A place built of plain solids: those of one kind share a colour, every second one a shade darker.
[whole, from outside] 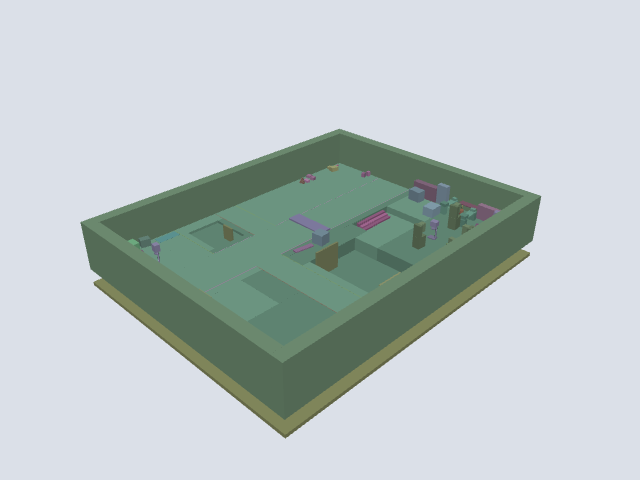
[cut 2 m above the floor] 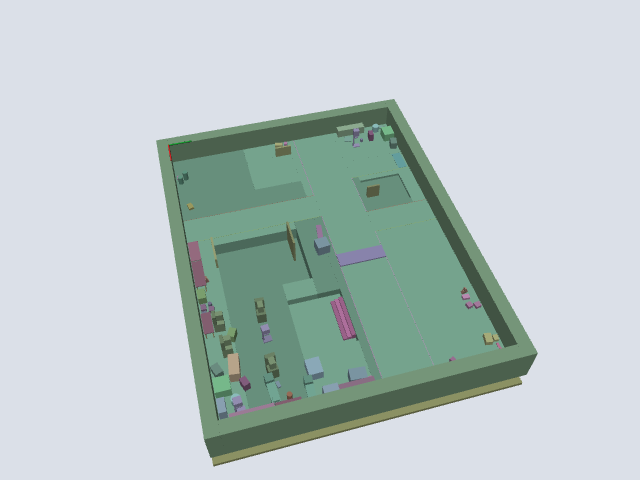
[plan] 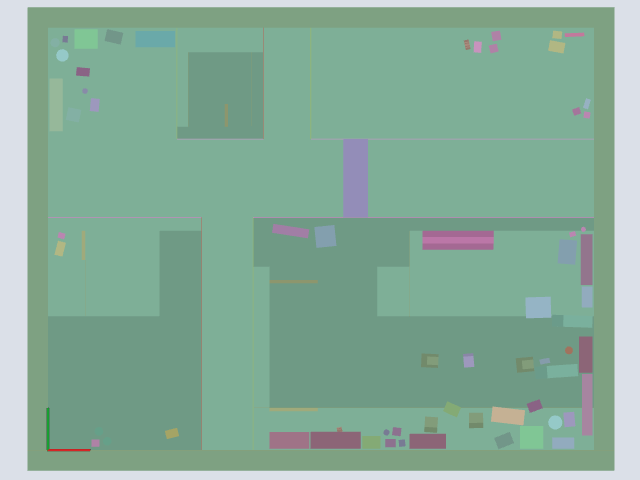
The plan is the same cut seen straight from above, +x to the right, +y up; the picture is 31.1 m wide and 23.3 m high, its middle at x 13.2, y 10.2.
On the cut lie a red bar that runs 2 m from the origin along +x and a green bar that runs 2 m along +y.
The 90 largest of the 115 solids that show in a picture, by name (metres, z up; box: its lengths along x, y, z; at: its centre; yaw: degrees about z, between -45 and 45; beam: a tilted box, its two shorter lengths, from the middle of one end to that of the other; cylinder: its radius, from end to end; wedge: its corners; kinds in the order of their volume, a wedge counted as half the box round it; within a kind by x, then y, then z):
{
 "floor_1": {"box": [1.8, 4.15, 2.1], "at": [0.9, 8.57, -1.05]},
 "floor_2": {"box": [4.15, 5.4, 1.0], "at": [2.08, 17.8, -0.5]},
 "floor_3": {"box": [3.61, 4.15, 2.1], "at": [3.6, 8.57, -1.05]},
 "floor_4": {"box": [7.45, 6.5, 2.1], "at": [3.73, 3.25, -1.05]},
 "floor_5": {"box": [7.45, 0.65, 2.1], "at": [3.73, 10.97, -1.05]},
 "floor_6": {"box": [2.1, 5.4, 1.0], "at": [5.2, 17.8, -0.5]},
 "floor_7": {"box": [2.04, 4.15, 2.1], "at": [6.43, 8.57, -1.05]},
 "floor_8": {"box": [0.55, 3.61, 2.1], "at": [6.53, 17.5, -1.05]},
 "floor_9": {"box": [3.07, 3.61, 1.88], "at": [8.34, 17.5, -1.16]},
 "floor_10": {"box": [4.2, 0.6, 2.1], "at": [8.35, 15.4, -1.05]},
 "floor_11": {"box": [4.2, 1.19, 2.1], "at": [8.35, 19.91, -1.05]},
 "floor_12": {"box": [2.5, 11.3, 1.0], "at": [8.7, 5.65, -0.5]},
 "floor_13": {"box": [0.58, 3.61, 2.1], "at": [10.16, 17.5, -1.05]},
 "floor_14": {"box": [0.8, 6.85, 2.1], "at": [10.35, 5.47, -1.05]},
 "floor_15": {"box": [2.3, 5.4, 1.0], "at": [11.6, 17.8, -0.5]},
 "floor_16": {"box": [26.5, 3.8, 1.0], "at": [13.25, 13.2, -0.5]},
 "floor_17": {"box": [5.23, 6.85, 0.92], "at": [13.37, 5.47, -1.64]},
 "floor_18": {"box": [7.6, 1.75, 2.1], "at": [13.75, 9.78, -1.05]},
 "floor_19": {"box": [1.57, 2.4, 2.1], "at": [16.77, 7.7, -1.05]},
 "floor_20": {"box": [16.55, 2.05, 2.1], "at": [18.23, 1.02, -1.05]},
 "floor_21": {"box": [16.55, 0.65, 2.1], "at": [18.23, 10.97, -1.05]},
 "floor_22": {"box": [13.75, 5.4, 1.0], "at": [19.62, 17.8, -0.5]},
 "floor_23": {"box": [4.69, 4.15, 1.49], "at": [19.89, 8.57, -1.35]},
 "floor_24": {"box": [10.52, 4.45, 2.1], "at": [21.24, 4.28, -1.05]},
 "floor_25": {"box": [4.26, 4.15, 2.1], "at": [24.37, 8.57, -1.05]},
 "wall_1": {"box": [1.0, 20.5, 4.2], "at": [-0.5, 10.25, 1.1]},
 "wall_2": {"box": [28.5, 1.0, 4.2], "at": [13.25, -0.5, 1.1]},
 "wall_3": {"box": [28.5, 1.0, 4.2], "at": [13.25, 21.0, 1.1]},
 "wall_4": {"box": [1.0, 20.5, 4.2], "at": [27.0, 10.25, 1.1]},
 "floor_base_1": {"box": [28.5, 22.5, 0.3], "at": [13.25, 10.25, -2.35]},
 "bar_rack_1": {"box": [0.58, 2.47, 1.38], "at": [26.14, 9.24, 0.69]},
 "bar_rack_2": {"box": [0.51, 2.99, 1.3], "at": [26.18, 2.2, 0.65]},
 "bandsaw_1": {"box": [0.28, 0.67, 1.03], "at": [18.26, 4.35, 1.53], "yaw": -2.6},
 "bandsaw_2": {"box": [0.83, 0.67, 1.02], "at": [18.53, 4.34, 0.51], "yaw": -2.6},
 "bandsaw_3": {"box": [0.63, 0.26, 0.95], "at": [18.58, 0.98, 1.43], "yaw": -3.7},
 "bandsaw_4": {"box": [0.63, 0.76, 0.95], "at": [18.59, 1.24, 0.47], "yaw": -3.7},
 "bandsaw_5": {"box": [0.38, 0.5, 0.65], "at": [18.6, 1.36, 1.57], "yaw": -3.7},
 "bandsaw_6": {"box": [0.55, 0.4, 0.75], "at": [18.67, 4.33, 1.68], "yaw": -2.6},
 "bandsaw_7": {"box": [0.41, 0.5, 0.77], "at": [20.77, 1.57, 1.69], "yaw": 0.7},
 "bandsaw_8": {"box": [0.69, 0.26, 1.04], "at": [20.78, 1.2, 1.55], "yaw": 0.7},
 "bandsaw_9": {"box": [0.69, 0.75, 1.03], "at": [20.78, 1.44, 0.52], "yaw": 0.7},
 "bandsaw_10": {"box": [0.29, 0.71, 1.08], "at": [22.88, 4.12, 1.62], "yaw": 5.4},
 "bandsaw_11": {"box": [0.84, 0.71, 1.08], "at": [23.15, 4.15, 0.54], "yaw": 5.4},
 "bandsaw_12": {"box": [0.55, 0.43, 0.86], "at": [23.29, 4.16, 1.73], "yaw": 5.4},
 "table_saw_1": {"box": [0.98, 1.02, 0.92], "at": [13.46, 10.37, 0.46], "yaw": 5.7},
 "table_saw_2": {"box": [1.23, 1.02, 0.83], "at": [23.8, 6.92, 0.41], "yaw": 1.7},
 "table_saw_3": {"box": [0.86, 1.18, 0.99], "at": [25.21, 9.62, 0.49], "yaw": -4.7},
 "forge_hearth_1": {"box": [1.13, 0.95, 0.8], "at": [1.85, 19.95, 0.4]},
 "forge_hearth_2": {"box": [1.13, 1.1, 0.87], "at": [23.47, 0.62, 0.43]},
 "rail_1": {"box": [0.16, 1.43, 1.0], "at": [1.72, 9.94, 0.5]},
 "rail_2": {"box": [0.16, 1.11, 1.27], "at": [8.66, 16.25, 0.41]},
 "rail_3": {"box": [2.34, 0.16, 1.1], "at": [11.92, 1.97, 0.55]},
 "rail_4": {"box": [2.34, 0.16, 2.28], "at": [11.92, 8.18, -0.04]},
 "tool_cabinet_1": {"box": [1.07, 0.54, 0.93], "at": [25.01, 0.34, 0.47]},
 "tool_cabinet_2": {"box": [0.52, 1.03, 1.84], "at": [26.17, 7.43, 0.92]},
 "planer_1": {"box": [1.59, 0.74, 1.05], "at": [22.33, 1.66, 0.53], "yaw": -6.6},
 "board_stack_1": {"box": [0.64, 2.56, 0.74], "at": [0.39, 16.75, 0.37]},
 "tread_1": {"box": [3.46, 0.31, 0.15], "at": [19.9, 9.88, -0.53]},
 "tread_2": {"box": [3.46, 0.31, 0.31], "at": [19.9, 10.19, -0.46]},
 "tread_3": {"box": [3.46, 0.31, 0.46], "at": [19.9, 10.5, -0.38]},
 "step_hump_1": {"box": [1.2, 3.8, 0.17], "at": [14.93, 13.2, 0.04]},
 "offcut_bin_1": {"box": [0.9, 0.62, 0.7], "at": [15.69, 0.38, 0.35]},
 "offcut_bin_2": {"box": [0.74, 0.53, 0.74], "at": [19.61, 1.98, 0.37], "yaw": -24.7},
 "coal_bin_1": {"box": [0.81, 0.59, 0.66], "at": [3.2, 20.06, 0.33], "yaw": -13.1},
 "coal_bin_2": {"box": [0.82, 0.59, 0.61], "at": [22.14, 0.47, 0.3], "yaw": 21.3},
 "lathe_1": {"box": [0.58, 0.6, 0.28], "at": [23.94, 3.76, 0.92], "yaw": 4.1},
 "lathe_2": {"box": [0.39, 0.57, 0.63], "at": [24.66, 6.28, 0.32], "yaw": -1.9},
 "lathe_3": {"box": [2.07, 0.6, 0.12], "at": [24.68, 3.82, 0.72], "yaw": 4.1},
 "lathe_4": {"box": [0.55, 0.57, 0.27], "at": [24.74, 6.28, 0.89], "yaw": -1.9},
 "lathe_5": {"box": [1.96, 0.57, 0.12], "at": [25.45, 6.26, 0.69], "yaw": -1.9},
 "anvil_block_1": {"box": [0.65, 0.41, 0.75], "at": [1.7, 18.36, 0.38], "yaw": -4.8},
 "anvil_block_2": {"box": [0.67, 0.47, 0.76], "at": [23.62, 2.14, 0.38], "yaw": 20.1},
 "pillar_drill_1": {"box": [0.43, 0.5, 0.6], "at": [2.26, 16.69, 1.6], "yaw": -5.0},
 "pillar_drill_2": {"box": [0.5, 0.54, 0.45], "at": [20.42, 4.29, 1.36], "yaw": 4.7},
 "pillar_drill_3": {"box": [0.53, 0.57, 0.46], "at": [25.31, 1.42, 1.42], "yaw": 5.1},
 "workbench_top_1": {"box": [1.94, 0.81, 0.06], "at": [11.71, 0.47, 0.95]},
 "workbench_top_2": {"box": [2.44, 0.82, 0.06], "at": [13.96, 0.48, 0.92]},
 "workbench_top_3": {"box": [1.78, 0.72, 0.06], "at": [18.43, 0.43, 0.78]},
 "workbench_top_4": {"box": [0.66, 1.76, 0.06], "at": [26.1, 4.64, 0.86]},
 "quench_tub_1": {"cylinder": 0.3, "from": [0.7, 19.16, 0.0], "to": [0.7, 19.16, 0.59]},
 "quench_tub_2": {"cylinder": 0.34, "from": [24.62, 1.34, 0.0], "to": [24.62, 1.34, 0.6]},
 "crate_1": {"box": [0.4, 0.7, 0.4], "at": [0.59, 9.78, 0.2], "yaw": -14.6},
 "crate_2": {"box": [0.76, 0.52, 0.4], "at": [24.69, 19.57, 0.2], "yaw": -10.0},
 "bin_1": {"cylinder": 0.21, "from": [2.47, 0.91, 0.0], "to": [2.47, 0.91, 0.82]},
 "bin_2": {"cylinder": 0.2, "from": [2.87, 0.43, 0.0], "to": [2.87, 0.43, 0.71]},
 "board_pair_1": {"box": [1.76, 0.44, 0.15], "at": [11.78, 10.63, 0.03], "yaw": -8.9},
 "low_mat_1": {"box": [1.92, 0.8, 0.06], "at": [5.2, 19.95, -0.02]},
 "stool_shop_1": {"cylinder": 0.19, "from": [25.29, 4.84, 0.0], "to": [25.29, 4.84, 0.63]},
 "carton_1": {"box": [0.51, 0.41, 0.29], "at": [16.62, 0.34, 0.14], "yaw": 0.1},
 "hose_coil_1": {"box": [0.65, 0.63, 0.14], "at": [1.24, 16.27, 0.02], "yaw": -11.5}
}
